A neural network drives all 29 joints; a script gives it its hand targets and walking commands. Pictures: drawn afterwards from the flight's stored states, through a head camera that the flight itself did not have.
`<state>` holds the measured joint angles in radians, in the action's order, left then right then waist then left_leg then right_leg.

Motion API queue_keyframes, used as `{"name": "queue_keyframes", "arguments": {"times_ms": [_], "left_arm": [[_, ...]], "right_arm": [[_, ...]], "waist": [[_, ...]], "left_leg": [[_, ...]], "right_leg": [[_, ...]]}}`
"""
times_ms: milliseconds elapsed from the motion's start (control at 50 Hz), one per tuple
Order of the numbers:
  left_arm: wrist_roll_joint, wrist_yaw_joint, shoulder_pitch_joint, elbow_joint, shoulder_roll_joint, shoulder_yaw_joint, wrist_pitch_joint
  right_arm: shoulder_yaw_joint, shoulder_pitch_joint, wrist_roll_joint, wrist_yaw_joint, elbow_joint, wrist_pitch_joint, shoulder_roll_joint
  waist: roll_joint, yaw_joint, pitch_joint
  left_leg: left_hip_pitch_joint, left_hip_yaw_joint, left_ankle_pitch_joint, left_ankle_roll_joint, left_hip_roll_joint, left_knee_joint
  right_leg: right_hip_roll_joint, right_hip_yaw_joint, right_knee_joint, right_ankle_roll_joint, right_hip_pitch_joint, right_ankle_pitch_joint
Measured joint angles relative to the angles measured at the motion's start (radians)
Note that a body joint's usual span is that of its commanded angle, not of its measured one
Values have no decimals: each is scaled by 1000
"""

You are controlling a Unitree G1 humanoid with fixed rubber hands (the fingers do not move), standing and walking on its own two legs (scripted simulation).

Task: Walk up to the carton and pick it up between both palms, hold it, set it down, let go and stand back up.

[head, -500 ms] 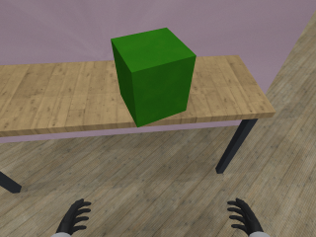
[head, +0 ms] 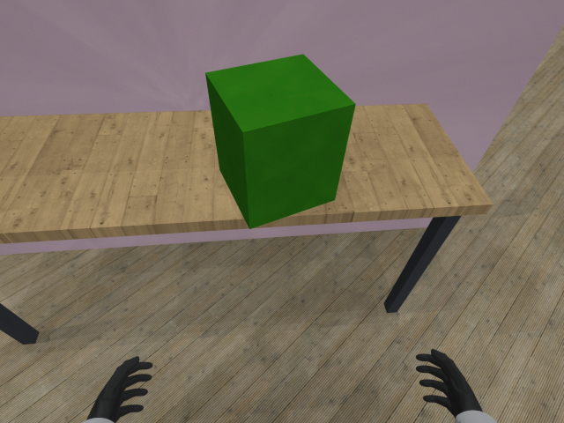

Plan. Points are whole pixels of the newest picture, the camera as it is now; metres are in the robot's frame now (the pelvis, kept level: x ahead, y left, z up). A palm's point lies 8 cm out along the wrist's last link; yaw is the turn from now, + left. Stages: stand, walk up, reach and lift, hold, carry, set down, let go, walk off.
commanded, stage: stand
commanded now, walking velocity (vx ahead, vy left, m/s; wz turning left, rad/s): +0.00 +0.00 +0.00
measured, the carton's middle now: (276, 142) +0.63 +0.02 +0.02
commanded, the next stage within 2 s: none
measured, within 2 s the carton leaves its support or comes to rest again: neither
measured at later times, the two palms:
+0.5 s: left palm out of the picture +0.11 +0.25 -0.08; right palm out of the picture +0.14 -0.25 -0.07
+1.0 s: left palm out of the picture +0.11 +0.25 -0.08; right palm out of the picture +0.12 -0.25 -0.07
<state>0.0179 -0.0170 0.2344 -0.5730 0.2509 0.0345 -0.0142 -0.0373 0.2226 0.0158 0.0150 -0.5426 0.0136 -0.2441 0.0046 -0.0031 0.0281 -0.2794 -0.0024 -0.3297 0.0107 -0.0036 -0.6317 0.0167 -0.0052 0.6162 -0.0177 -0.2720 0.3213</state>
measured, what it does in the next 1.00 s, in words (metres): stands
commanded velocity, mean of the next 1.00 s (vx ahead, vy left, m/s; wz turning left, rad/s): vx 0.00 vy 0.00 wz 0.00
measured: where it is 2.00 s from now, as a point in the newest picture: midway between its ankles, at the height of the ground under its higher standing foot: outside the picture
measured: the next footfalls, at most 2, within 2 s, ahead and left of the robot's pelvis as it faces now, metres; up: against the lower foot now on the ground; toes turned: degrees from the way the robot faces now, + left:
none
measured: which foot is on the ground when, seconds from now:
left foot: down 0.00-1.00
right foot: down 0.00-1.00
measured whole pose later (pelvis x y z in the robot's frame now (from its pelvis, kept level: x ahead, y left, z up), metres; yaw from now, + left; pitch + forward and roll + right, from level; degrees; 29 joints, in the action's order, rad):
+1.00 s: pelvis -0.01 +0.00 +0.00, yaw +1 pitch -2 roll +0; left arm 0.01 -0.01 0.26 -0.61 0.27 0.02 -0.01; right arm -0.03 0.26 0.01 0.01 -0.58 0.01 -0.26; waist 0.00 0.00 0.02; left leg -0.27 0.01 -0.29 0.00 0.00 -0.59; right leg 0.02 -0.01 0.58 -0.01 -0.26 0.29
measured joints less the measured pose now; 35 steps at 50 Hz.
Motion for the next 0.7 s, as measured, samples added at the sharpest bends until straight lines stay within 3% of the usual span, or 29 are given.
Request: {"name": "queue_keyframes", "arguments": {"times_ms": [700], "left_arm": [[-2,2,34,-30,9,-8,-2]], "right_arm": [[8,27,-2,-2,-23,2,-10]], "waist": [[-3,0,0]], "left_leg": [[4,9,36,-4,-3,31]], "right_leg": [[4,-9,-25,2,5,-29]]}}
